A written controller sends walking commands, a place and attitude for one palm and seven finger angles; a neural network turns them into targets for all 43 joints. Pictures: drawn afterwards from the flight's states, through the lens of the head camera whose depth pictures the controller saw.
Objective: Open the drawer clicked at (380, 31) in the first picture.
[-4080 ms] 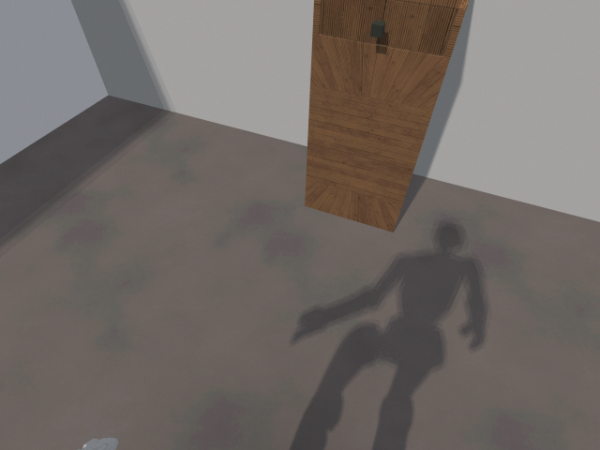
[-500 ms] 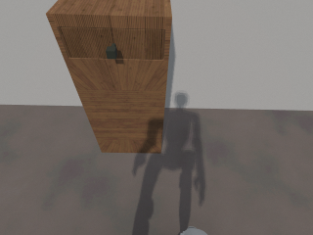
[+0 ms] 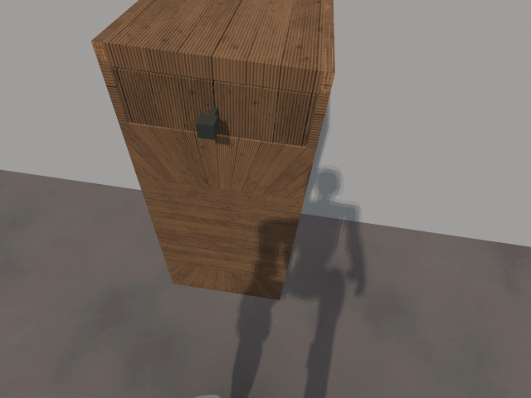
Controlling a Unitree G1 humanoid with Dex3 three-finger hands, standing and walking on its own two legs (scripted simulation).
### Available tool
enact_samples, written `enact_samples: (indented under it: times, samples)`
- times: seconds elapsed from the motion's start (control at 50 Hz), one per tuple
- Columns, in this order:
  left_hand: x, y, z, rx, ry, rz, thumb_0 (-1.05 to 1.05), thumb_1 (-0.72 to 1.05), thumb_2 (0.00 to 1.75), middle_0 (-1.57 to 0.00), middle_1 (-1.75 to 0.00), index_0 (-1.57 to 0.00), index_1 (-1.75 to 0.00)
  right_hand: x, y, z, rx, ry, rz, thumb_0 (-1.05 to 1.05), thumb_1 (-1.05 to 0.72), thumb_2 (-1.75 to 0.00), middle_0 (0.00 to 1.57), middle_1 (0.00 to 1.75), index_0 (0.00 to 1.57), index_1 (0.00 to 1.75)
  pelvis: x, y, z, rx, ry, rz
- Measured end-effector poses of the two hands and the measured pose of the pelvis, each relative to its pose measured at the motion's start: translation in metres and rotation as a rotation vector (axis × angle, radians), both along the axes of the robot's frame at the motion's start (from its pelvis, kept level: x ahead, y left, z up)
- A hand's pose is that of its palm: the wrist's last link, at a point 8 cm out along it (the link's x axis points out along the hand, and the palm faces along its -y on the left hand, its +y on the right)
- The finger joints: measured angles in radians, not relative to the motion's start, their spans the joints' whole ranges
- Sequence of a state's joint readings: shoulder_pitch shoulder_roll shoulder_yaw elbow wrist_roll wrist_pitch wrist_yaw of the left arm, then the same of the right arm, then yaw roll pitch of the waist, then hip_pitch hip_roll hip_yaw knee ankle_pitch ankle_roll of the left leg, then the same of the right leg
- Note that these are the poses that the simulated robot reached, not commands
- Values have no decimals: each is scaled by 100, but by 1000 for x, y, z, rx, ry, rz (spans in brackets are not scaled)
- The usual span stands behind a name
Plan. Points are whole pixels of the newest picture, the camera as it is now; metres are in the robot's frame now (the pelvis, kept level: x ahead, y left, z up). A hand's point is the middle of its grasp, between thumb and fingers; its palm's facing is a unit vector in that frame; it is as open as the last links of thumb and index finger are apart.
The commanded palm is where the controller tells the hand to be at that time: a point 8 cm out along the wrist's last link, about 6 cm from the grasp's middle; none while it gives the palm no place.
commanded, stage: come to a stop and stand still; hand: left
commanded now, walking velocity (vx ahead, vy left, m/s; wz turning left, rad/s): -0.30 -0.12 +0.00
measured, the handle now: (210, 121) +0.57 +0.17 +0.09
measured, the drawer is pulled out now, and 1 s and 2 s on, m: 0.00 0.00 0.00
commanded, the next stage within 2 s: look again from close up in 0.98 s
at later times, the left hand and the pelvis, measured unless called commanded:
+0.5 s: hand out of the picture +0.06 +0.17 -0.17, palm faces +0.01 -0.96 -0.26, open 7.4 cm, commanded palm none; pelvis -0.01 -0.03 +0.00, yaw -1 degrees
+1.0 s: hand out of the picture -0.03 +0.10 -0.17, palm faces +0.02 -0.98 -0.18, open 7.3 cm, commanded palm none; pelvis -0.03 -0.06 +0.01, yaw -1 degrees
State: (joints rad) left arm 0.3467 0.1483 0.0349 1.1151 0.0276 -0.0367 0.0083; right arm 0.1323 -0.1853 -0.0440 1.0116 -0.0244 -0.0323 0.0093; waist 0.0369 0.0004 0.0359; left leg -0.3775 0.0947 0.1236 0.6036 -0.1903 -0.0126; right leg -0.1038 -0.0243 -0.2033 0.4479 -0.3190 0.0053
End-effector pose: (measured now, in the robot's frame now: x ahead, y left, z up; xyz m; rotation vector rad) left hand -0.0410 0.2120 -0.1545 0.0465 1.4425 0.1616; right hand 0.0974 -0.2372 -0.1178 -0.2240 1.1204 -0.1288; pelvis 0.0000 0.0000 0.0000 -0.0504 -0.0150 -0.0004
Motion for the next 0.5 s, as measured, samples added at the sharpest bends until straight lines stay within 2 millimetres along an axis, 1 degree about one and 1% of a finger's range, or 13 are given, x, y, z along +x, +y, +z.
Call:
enact_samples:
  times: [0.04, 0.1, 0.16, 0.22, 0.28, 0.36, 0.44, 0.5]
  samples:
    - [-2, 3, -8, -16, 48, 14, 0, 91, 90, -20, -30, -20, -30, 20, 11, 0, -14, -17, 21, 0, -92, -90, 19, 30, 19, 30, 12, 7, -4, 9, -4, -1]
    - [3, 7, -8, -22, 93, 12, 1, 91, 90, -20, -30, -20, -30, 34, 28, 3, -13, -11, 29, 0, -92, -90, 19, 30, 19, 30, 22, 13, -1, 26, -8, -15]
    - [15, 12, -3, -16, 97, -6, 1, 91, 90, -20, -30, -20, -30, 35, 40, 3, 3, 11, 12, 0, -91, -90, 19, 30, 19, 30, 23, 16, 4, 22, -7, -17]
    - [32, 20, 2, 5, 69, -25, 1, 91, 90, -20, -30, -20, -30, 25, 42, 2, 19, 33, -29, -1, -92, -90, 20, 30, 20, 30, 19, 15, 8, 16, -1, -24]
    - [51, 28, 4, 36, 21, -49, 1, 91, 90, -20, -30, -20, -30, 16, 29, 4, 6, 25, -67, -3, -93, -90, 20, 30, 20, 30, 13, 11, 8, 17, 2, -31]
    - [75, 31, 10, 81, -66, -64, 1, 91, 90, -19, -30, -20, -30, -9, 6, 1, -5, 56, -88, -2, -93, -90, 20, 30, 20, 30, 4, 0, 7, 21, 0, -27]
    - [91, 20, 19, 117, -150, -87, 1, 91, 90, -19, -30, -19, -30, -40, -19, -10, 7, 101, -111, -1, -92, -90, 20, 30, 20, 30, -6, -16, 4, 33, -3, -20]
    - [91, 5, 20, 145, -198, -109, 0, 91, 90, -19, -30, -19, -30, -64, -38, -25, 34, 130, -136, -1, -92, -90, 20, 30, 20, 30, -12, -33, -4, 65, -1, -21]
